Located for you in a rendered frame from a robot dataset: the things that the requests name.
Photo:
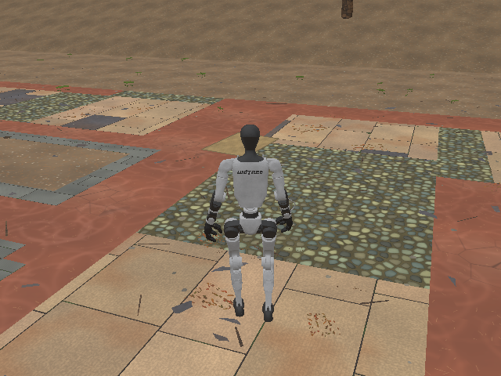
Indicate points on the robot left shin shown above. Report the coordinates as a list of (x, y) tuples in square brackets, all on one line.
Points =
[(236, 278)]

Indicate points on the right robot thigh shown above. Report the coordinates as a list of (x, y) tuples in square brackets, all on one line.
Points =
[(268, 235)]

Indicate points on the robot right upper arm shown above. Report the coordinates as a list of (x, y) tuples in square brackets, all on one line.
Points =
[(278, 179)]

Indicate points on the robot left forearm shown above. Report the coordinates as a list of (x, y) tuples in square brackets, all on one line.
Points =
[(213, 210)]

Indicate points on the right robot hand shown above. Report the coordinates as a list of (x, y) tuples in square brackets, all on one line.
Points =
[(280, 220)]

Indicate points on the robot left upper arm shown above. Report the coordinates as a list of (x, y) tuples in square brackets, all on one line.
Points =
[(222, 178)]

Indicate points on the left robot hand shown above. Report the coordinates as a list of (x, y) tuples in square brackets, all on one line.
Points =
[(208, 231)]

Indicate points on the robot right forearm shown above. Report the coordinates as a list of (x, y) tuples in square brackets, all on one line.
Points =
[(285, 207)]

